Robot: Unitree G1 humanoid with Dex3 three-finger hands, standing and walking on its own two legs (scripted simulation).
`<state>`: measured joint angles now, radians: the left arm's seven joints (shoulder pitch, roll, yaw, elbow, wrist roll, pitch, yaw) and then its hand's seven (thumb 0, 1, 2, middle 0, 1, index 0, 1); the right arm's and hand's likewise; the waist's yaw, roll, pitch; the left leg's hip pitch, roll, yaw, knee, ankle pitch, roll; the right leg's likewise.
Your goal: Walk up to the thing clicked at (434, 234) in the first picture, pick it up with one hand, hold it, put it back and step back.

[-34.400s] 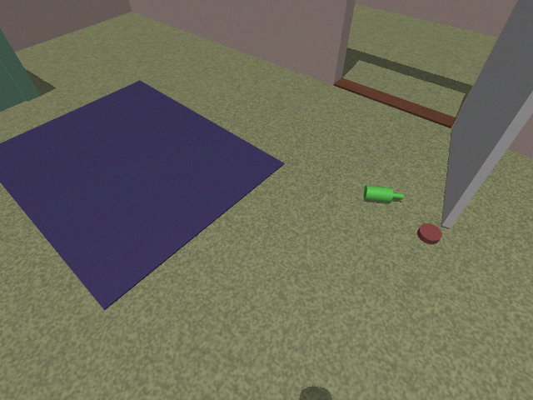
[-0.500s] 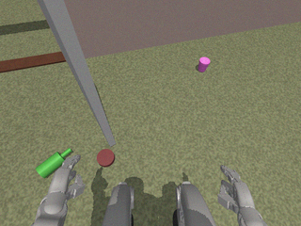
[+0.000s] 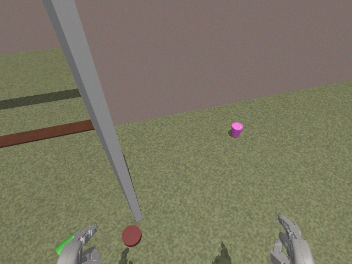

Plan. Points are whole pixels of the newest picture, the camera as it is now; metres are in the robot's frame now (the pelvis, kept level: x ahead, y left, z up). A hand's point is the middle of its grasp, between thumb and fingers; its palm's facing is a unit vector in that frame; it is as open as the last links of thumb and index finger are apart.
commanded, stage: home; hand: left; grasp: from above
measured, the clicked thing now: (131, 235) +0.43 +0.25 -0.70
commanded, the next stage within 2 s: stand in 1.90 s
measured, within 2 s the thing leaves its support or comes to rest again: neither
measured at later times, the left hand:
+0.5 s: hand out of the picture +0.16 +0.18 -0.04, palm faces +0.06 -0.98 -0.20, open 7.4 cm
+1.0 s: hand (101, 263) +0.16 +0.18 -0.04, palm faces +0.06 -0.98 -0.20, open 7.4 cm
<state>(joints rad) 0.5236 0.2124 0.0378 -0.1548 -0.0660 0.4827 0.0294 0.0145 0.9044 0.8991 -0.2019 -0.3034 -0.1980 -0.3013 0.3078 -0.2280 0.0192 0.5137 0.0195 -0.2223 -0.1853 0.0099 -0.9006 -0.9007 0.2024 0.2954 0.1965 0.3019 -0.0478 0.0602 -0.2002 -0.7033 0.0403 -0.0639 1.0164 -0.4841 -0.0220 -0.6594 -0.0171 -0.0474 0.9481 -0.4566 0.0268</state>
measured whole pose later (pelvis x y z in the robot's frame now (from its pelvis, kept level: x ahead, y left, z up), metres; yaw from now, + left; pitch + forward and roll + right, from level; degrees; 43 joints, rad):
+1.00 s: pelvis +0.00 +0.00 +0.00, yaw +0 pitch +9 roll -2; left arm 0.50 0.22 0.03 -0.13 -0.06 0.46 0.02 0.02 0.91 0.90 -0.20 -0.30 -0.20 -0.30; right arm 0.29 -0.22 0.03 0.55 0.01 -0.26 -0.18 0.01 -0.90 -0.90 0.20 0.30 0.20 0.30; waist -0.03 0.05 -0.16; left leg -0.69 0.04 -0.06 1.01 -0.49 -0.02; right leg -0.65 -0.02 -0.04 0.95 -0.46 0.03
